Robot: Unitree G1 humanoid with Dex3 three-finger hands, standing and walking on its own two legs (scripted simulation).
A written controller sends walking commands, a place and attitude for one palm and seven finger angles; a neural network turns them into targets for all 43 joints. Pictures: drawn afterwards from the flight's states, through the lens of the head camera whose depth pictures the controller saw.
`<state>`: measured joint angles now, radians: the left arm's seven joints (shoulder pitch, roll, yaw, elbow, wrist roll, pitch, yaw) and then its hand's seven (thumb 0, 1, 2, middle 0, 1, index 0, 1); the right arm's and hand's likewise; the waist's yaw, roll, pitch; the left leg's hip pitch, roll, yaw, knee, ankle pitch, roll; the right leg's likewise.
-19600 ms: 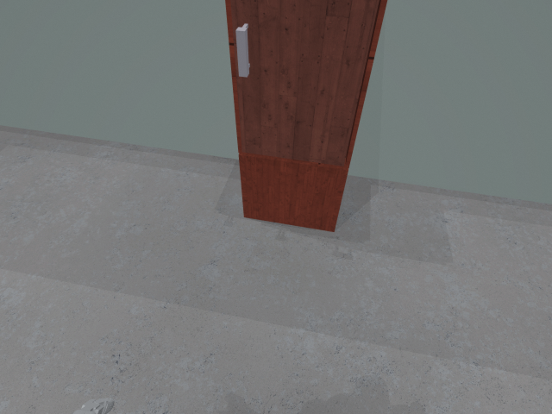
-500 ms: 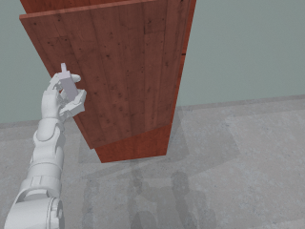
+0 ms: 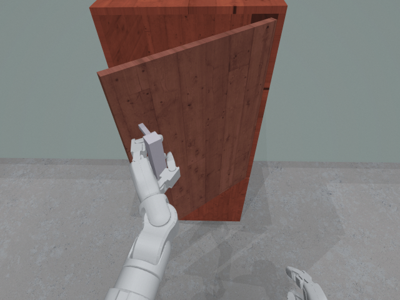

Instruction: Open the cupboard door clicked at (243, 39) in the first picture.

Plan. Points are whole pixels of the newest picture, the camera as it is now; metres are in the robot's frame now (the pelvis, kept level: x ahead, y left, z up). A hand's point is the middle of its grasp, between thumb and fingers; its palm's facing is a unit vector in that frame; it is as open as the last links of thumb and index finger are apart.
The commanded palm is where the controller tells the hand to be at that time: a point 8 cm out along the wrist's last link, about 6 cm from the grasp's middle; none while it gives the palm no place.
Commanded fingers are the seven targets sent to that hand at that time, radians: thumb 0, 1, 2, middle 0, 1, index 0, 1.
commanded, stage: pull the door open along its arc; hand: left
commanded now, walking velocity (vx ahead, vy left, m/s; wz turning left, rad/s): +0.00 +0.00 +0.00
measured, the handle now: (152, 153) +0.39 +0.13 +0.09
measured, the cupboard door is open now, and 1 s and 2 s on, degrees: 37 43 45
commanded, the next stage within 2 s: open thumb and fingers to let go in 0.08 s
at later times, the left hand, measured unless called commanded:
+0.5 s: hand (183, 179) +0.33 +0.05 +0.09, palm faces +0.41 -0.91 -0.03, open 8.5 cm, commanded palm +0.28 +0.10 +0.09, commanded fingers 0.00 -0.29 0.39 -0.31 -1.22 -0.31 -1.22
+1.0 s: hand (183, 182) +0.32 +0.05 +0.09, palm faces +0.35 -0.94 -0.03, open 15.1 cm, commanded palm +0.28 +0.10 +0.09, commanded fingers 0.00 -0.50 0.30 -0.15 -0.30 -0.15 -0.30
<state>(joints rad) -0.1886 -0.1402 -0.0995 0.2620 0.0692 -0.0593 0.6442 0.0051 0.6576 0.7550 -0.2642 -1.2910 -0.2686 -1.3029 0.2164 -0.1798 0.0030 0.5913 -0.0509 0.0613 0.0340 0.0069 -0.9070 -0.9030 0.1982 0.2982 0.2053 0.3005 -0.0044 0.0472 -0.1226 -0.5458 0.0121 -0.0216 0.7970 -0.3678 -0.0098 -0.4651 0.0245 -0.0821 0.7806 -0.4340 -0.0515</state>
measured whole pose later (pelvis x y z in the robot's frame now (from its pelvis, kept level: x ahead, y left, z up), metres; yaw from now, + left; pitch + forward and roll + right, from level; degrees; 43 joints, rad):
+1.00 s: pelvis +0.00 +0.00 +0.00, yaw +0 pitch +4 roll +0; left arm -0.08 -0.12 -0.23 0.15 0.07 -0.02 0.63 -0.01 -0.49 0.30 -0.27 -0.70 -0.27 -0.71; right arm 0.16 -0.18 0.01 0.61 -0.05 0.09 -0.01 0.01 -0.91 -0.90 0.20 0.30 0.20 0.30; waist -0.01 0.05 -0.09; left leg -0.50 0.01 -0.02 0.79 -0.37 -0.01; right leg -0.43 0.02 -0.08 0.79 -0.44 -0.05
